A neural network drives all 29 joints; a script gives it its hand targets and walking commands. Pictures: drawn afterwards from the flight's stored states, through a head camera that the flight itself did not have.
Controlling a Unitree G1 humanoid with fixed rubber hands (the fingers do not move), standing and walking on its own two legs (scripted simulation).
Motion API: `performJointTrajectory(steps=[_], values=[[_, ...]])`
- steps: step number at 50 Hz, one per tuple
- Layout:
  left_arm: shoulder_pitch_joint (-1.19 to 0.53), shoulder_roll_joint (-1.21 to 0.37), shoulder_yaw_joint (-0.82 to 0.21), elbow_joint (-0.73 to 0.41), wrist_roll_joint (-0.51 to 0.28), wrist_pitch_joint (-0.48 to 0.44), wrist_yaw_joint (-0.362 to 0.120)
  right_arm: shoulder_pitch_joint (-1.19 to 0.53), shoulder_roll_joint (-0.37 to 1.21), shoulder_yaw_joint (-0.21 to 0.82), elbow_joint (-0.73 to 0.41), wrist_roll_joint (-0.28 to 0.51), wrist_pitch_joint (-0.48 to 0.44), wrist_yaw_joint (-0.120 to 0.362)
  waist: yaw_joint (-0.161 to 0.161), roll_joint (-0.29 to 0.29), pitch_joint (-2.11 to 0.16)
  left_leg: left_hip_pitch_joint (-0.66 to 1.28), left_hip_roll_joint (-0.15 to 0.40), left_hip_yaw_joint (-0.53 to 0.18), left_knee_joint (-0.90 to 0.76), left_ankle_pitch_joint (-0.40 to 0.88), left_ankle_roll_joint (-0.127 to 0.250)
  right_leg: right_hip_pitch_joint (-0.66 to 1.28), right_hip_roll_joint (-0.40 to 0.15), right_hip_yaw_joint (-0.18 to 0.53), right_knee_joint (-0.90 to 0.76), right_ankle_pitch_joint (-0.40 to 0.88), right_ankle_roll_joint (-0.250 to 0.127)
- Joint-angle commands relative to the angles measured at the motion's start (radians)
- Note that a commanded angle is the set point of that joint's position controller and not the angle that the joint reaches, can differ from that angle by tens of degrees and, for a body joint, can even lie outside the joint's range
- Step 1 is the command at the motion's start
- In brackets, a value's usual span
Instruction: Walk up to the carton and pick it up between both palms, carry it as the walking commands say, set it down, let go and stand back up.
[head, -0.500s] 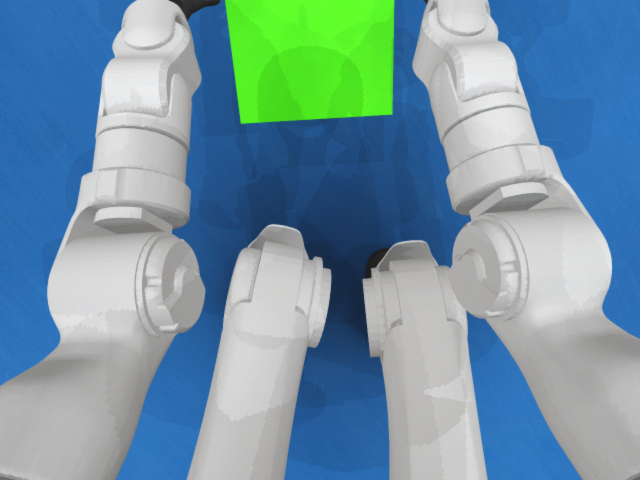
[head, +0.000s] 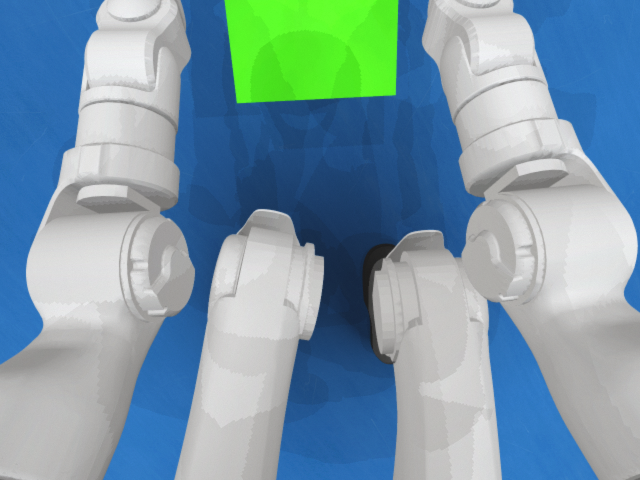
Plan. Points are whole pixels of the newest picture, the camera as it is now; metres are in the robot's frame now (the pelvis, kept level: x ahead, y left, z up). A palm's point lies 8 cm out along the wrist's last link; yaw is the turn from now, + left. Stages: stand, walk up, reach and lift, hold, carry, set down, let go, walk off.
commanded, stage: set down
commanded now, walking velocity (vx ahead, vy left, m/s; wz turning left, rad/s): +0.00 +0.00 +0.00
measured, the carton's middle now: out of the picture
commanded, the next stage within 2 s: none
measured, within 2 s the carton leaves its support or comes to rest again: rests again in 0.26 s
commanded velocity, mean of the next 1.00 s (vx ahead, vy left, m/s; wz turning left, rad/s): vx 0.00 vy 0.00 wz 0.00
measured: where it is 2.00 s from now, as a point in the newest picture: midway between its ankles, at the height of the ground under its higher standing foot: (323, 316)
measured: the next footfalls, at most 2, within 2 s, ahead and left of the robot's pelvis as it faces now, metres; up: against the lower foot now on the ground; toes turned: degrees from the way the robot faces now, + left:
none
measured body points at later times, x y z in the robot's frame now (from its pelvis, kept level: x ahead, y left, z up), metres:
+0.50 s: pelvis +0.01 +0.00 -0.01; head +0.39 +0.04 +0.22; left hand +0.54 +0.20 -0.20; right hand +0.58 -0.06 -0.20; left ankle +0.10 +0.11 -0.34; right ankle +0.10 -0.11 -0.34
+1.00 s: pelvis +0.01 +0.00 -0.01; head +0.38 +0.03 +0.21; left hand +0.54 +0.21 -0.20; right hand +0.58 -0.06 -0.20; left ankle +0.10 +0.11 -0.34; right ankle +0.10 -0.10 -0.34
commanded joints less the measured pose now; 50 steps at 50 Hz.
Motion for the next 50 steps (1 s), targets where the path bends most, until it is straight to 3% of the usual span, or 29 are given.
performJointTrajectory(steps=[1,27,37,50], values=[[-0.584,-0.817,-0.316,-0.069,-0.085,-0.042,-0.259,-0.522,0.901,0.260,-0.064,0.059,-0.020,0.266,0.072,-0.023,-1.031,0.463,-0.024,0.023,-0.169,0.443,0.039,0.378,0.006,-0.021,-0.142,0.314,-0.052],[-0.437,-0.801,-0.293,-0.001,-0.060,-0.037,-0.284,-0.364,0.864,0.252,-0.019,0.024,-0.015,0.305,0.040,-0.012,-0.870,0.429,-0.020,-0.009,-0.115,0.486,0.047,0.309,-0.008,-0.003,-0.104,0.345,-0.063],[-0.407,-0.765,-0.255,0.039,-0.031,-0.024,-0.298,-0.332,0.819,0.217,0.020,-0.006,-0.002,0.315,0.029,-0.017,-0.769,0.354,-0.017,-0.004,-0.121,0.376,0.054,0.288,-0.017,0.002,-0.109,0.275,-0.063],[-0.369,-0.730,-0.219,0.063,-0.011,-0.020,-0.305,-0.304,0.765,0.185,0.029,-0.027,0.002,0.323,0.026,-0.020,-0.697,0.323,-0.011,-0.009,-0.116,0.338,0.059,0.265,-0.024,0.001,-0.104,0.251,-0.060]])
